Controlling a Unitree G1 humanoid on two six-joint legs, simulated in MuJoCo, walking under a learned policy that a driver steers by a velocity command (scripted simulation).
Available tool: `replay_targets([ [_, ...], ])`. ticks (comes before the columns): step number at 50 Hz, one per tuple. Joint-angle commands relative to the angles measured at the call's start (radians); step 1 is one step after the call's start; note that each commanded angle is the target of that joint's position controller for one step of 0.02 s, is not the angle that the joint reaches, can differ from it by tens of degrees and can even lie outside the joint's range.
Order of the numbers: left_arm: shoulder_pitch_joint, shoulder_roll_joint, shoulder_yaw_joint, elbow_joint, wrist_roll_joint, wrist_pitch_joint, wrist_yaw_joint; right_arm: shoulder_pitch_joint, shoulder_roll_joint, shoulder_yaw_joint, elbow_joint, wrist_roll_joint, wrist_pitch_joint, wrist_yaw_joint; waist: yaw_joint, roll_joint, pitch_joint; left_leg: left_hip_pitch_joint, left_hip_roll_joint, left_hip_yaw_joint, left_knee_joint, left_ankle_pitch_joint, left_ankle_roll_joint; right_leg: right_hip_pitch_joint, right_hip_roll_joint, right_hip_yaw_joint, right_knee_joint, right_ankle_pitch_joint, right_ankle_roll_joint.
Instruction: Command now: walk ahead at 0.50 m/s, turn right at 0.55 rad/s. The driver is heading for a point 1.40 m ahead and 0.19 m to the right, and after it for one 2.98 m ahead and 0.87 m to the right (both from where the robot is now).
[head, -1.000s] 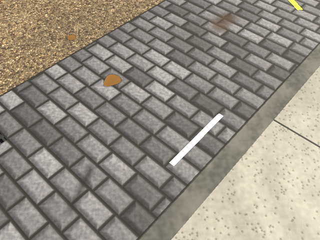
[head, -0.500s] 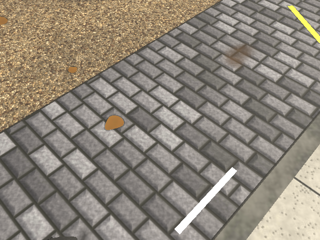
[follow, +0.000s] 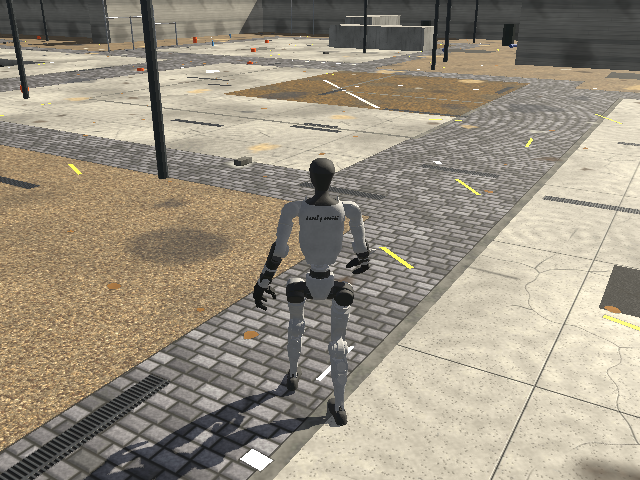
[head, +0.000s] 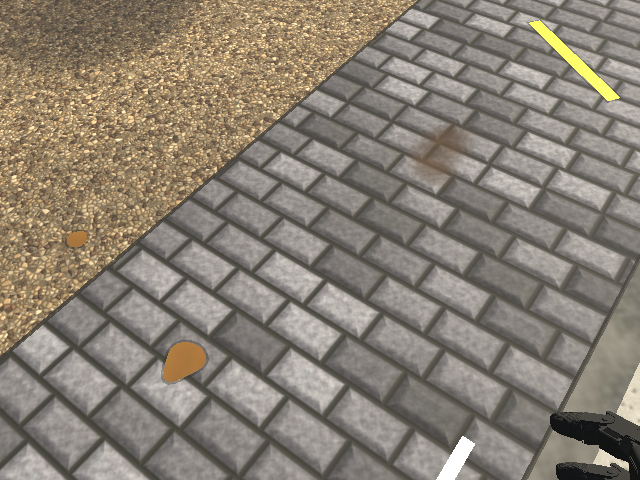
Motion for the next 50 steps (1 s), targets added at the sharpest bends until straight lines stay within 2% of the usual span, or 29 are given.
replay_targets([
  [1,-0.024,0.145,0.037,-0.064,0.002,0.002,0.008,0.031,-0.141,-0.049,-0.06,0.005,-0.033,-0.001,-0.093,-0.152,-0.052,0.205,-0.021,0.031,-0.073,-0.045,0.048,-0.025,-0.228,0.222,0.051,0.421,-0.083],
  [2,-0.048,0.11,0.025,-0.083,0.008,-0.002,0.003,0.15,-0.175,-0.064,-0.041,-0.009,-0.038,-0.008,-0.154,-0.136,-0.148,0.418,0.05,-0.012,-0.052,-0.031,0.097,-0.09,-0.183,0.177,0.202,0.448,-0.053],
  [3,-0.042,0.058,0.005,-0.108,0.029,-0.007,0.002,0.321,-0.239,-0.079,-0.027,-0.018,-0.033,-0.018,-0.213,-0.012,-0.298,0.694,0.23,-0.196,-0.025,-0.062,0.162,-0.241,-0.102,0.07,0.485,0.231,-0.011],
  [4,0.115,0.02,-0.009,-0.132,-0.004,-0.016,-0.001,0.37,-0.282,-0.09,0.012,-0.018,-0.016,-0.01,-0.13,0.346,-0.383,0.943,0.43,-0.64,-0.102,-0.256,0.317,-0.585,-0.007,-0.024,0.751,-0.267,0.037],
  [5,0.095,0.129,0.008,-0.099,-0.015,-0.014,0.001,0.332,-0.176,-0.069,-0.013,0.001,-0.01,-0.008,-0.153,0.202,-0.283,0.87,0.419,-0.65,-0.138,-0.45,0.285,-0.693,-0.102,-0.01,0.864,-0.227,0.05],
  [6,-0.017,0.172,0.022,-0.114,-0.007,-0.008,-0.001,0.292,-0.125,-0.054,-0.021,0.002,-0.003,-0.012,-0.18,0.097,-0.153,0.74,0.368,-0.484,-0.155,-0.427,0.239,-0.714,-0.131,-0.039,0.886,-0.129,0.06],
  [7,-0.067,0.157,0.023,-0.125,0.002,-0.004,0.0,0.247,-0.118,-0.047,-0.022,-0.006,0.003,-0.011,-0.159,0.023,-0.078,0.612,0.325,-0.368,-0.182,-0.309,0.219,-0.684,-0.163,-0.069,0.868,-0.056,0.07],
  [8,-0.097,0.144,0.026,-0.139,0.011,-0.004,-0.004,0.221,-0.103,-0.042,-0.013,-0.01,0.006,-0.01,-0.142,0.024,-0.026,0.526,0.291,-0.289,-0.209,-0.221,0.215,-0.67,-0.189,-0.074,0.826,-0.012,0.075],
  [9,-0.089,0.124,0.026,-0.145,0.005,0.0,-0.012,0.208,-0.096,-0.037,-0.007,-0.017,0.005,-0.011,-0.118,0.057,-0.013,0.464,0.264,-0.218,-0.236,-0.171,0.207,-0.629,-0.214,-0.082,0.806,0.013,0.075],
  [11,-0.087,0.085,0.019,-0.157,-0.004,0.009,-0.018,0.207,-0.098,-0.041,0.008,-0.01,-0.002,-0.007,-0.106,0.084,-0.008,0.418,0.248,-0.129,-0.281,-0.114,0.22,-0.616,-0.233,-0.108,0.775,0.036,0.083],
  [15,-0.155,0.068,0.012,-0.194,0.005,0.013,-0.023,0.217,-0.147,-0.057,0.041,-0.01,-0.006,-0.01,-0.109,0.046,0.002,0.435,0.262,0.001,-0.316,0.035,0.241,-0.674,-0.253,-0.114,0.644,0.171,0.106],
  [20,-0.3,0.045,-0.003,-0.23,0.005,-0.003,-0.053,0.254,-0.183,-0.062,0.075,-0.001,0.012,-0.017,-0.164,0.03,0.032,0.477,0.235,0.165,-0.305,0.092,0.195,-0.613,-0.227,-0.19,0.37,0.383,0.085],
  [24,-0.377,0.059,0.001,-0.279,0.001,-0.001,-0.074,0.295,-0.221,-0.073,0.103,0.019,0.035,-0.018,-0.173,0.043,0.057,0.586,0.279,0.213,-0.253,0.193,0.167,-0.597,-0.199,-0.243,0.263,0.286,0.04],
  [26,-0.332,0.092,0.018,-0.284,0.008,0.004,-0.076,0.287,-0.251,-0.082,0.102,0.027,0.047,-0.024,-0.128,0.076,0.013,0.62,0.282,0.255,-0.127,0.51,0.144,-0.486,-0.137,-0.299,0.241,0.176,-0.001],
  [27,-0.241,0.123,0.037,-0.266,0.009,0.008,-0.074,0.282,-0.263,-0.085,0.1,0.03,0.055,-0.029,-0.07,0.083,-0.042,0.613,0.27,0.279,0.012,0.656,0.129,-0.36,-0.093,-0.325,0.217,0.153,-0.029],
  [28,-0.07,0.175,0.069,-0.221,0.007,0.012,-0.063,0.276,-0.246,-0.078,0.096,0.03,0.059,-0.034,0.021,0.057,-0.129,0.52,0.235,0.309,0.226,0.649,0.098,-0.112,-0.053,-0.325,0.154,0.223,-0.068],
  [29,0.078,0.265,0.099,-0.191,0.003,0.023,-0.04,0.306,-0.183,-0.052,0.073,-0.004,0.052,-0.035,0.064,-0.09,-0.228,0.246,0.187,0.313,0.552,0.238,0.053,0.205,-0.213,-0.072,0.151,0.262,-0.136],
  [30,0.022,0.351,0.099,-0.214,0.001,0.01,-0.042,0.383,-0.068,-0.012,0.013,-0.026,0.022,-0.018,-0.064,-0.304,-0.343,-0.156,-0.023,0.162,0.856,-0.607,0.007,0.467,-0.437,0.519,0.013,0.052,-0.322],
  [31,0.053,0.247,0.072,-0.226,0.005,-0.003,-0.048,0.269,-0.169,-0.029,0.015,0.014,-0.008,-0.003,0.028,-0.167,-0.385,-0.253,0.015,0.003,0.929,-0.574,0.025,0.475,-0.456,0.57,-0.081,-0.019,-0.3],
  [32,0.023,0.198,0.055,-0.208,0.013,-0.014,-0.049,0.211,-0.189,-0.034,-0.002,0.043,-0.021,0.003,0.021,-0.137,-0.237,-0.303,0.055,0.023,0.893,-0.476,0.043,0.36,-0.431,0.414,-0.089,0.065,-0.256],
  [33,-0.038,0.172,0.045,-0.21,0.011,-0.019,-0.048,0.202,-0.174,-0.028,0.006,0.028,-0.025,-0.004,-0.023,-0.054,-0.156,-0.258,0.1,0.031,0.812,-0.391,0.047,0.208,-0.388,0.292,-0.088,0.173,-0.223],
  [34,-0.102,0.143,0.035,-0.217,0.018,-0.02,-0.046,0.202,-0.176,-0.033,0.016,0.006,-0.02,-0.009,-0.061,-0.046,-0.106,-0.191,0.13,0.036,0.739,-0.345,0.038,0.077,-0.355,0.201,-0.098,0.296,-0.203],
  [35,-0.137,0.12,0.024,-0.227,0.031,-0.023,-0.044,0.229,-0.177,-0.036,0.024,0.002,-0.008,-0.008,-0.095,-0.067,-0.094,-0.122,0.149,0.03,0.711,-0.314,0.034,-0.006,-0.332,0.152,-0.123,0.369,-0.196],
  [37,-0.151,0.119,0.022,-0.211,0.031,-0.035,-0.04,0.265,-0.15,-0.032,0.044,0.0,0.017,-0.007,-0.12,-0.076,-0.088,-0.076,0.153,0.047,0.659,-0.283,0.012,-0.081,-0.321,0.085,-0.165,0.459,-0.205],
  [40,-0.122,0.138,0.024,-0.171,0.031,-0.048,-0.03,0.207,-0.118,-0.022,0.036,0.0,0.038,-0.01,-0.104,-0.074,-0.034,-0.134,0.16,0.057,0.539,-0.137,-0.013,-0.103,-0.307,-0.028,-0.213,0.513,-0.188],
  [43,-0.1,0.135,0.019,-0.14,0.035,-0.05,-0.022,0.139,-0.102,-0.014,0.029,0.008,0.034,0.001,-0.071,-0.075,-0.004,-0.138,0.144,0.063,0.362,0.064,-0.001,-0.078,-0.276,-0.126,-0.234,0.477,-0.137],
  [45,-0.083,0.146,0.02,-0.119,0.035,-0.053,-0.02,0.081,-0.088,-0.008,0.015,0.016,0.028,0.011,-0.042,-0.075,0.022,-0.12,0.122,0.078,0.253,0.152,0.013,-0.061,-0.282,-0.164,-0.255,0.425,-0.117],
  [48,-0.045,0.158,0.026,-0.08,0.032,-0.05,-0.02,0.015,-0.084,-0.004,-0.016,0.025,0.026,0.028,-0.01,-0.066,0.06,-0.153,0.094,0.075,0.159,0.153,0.038,0.037,-0.325,-0.192,-0.254,0.417,-0.11],
  [50,-0.031,0.16,0.029,-0.06,0.028,-0.04,-0.017,-0.014,-0.083,-0.004,-0.039,0.023,0.024,0.043,-0.002,-0.061,0.072,-0.197,0.078,0.078,0.12,0.091,0.06,0.129,-0.354,-0.207,-0.219,0.477,-0.101],
])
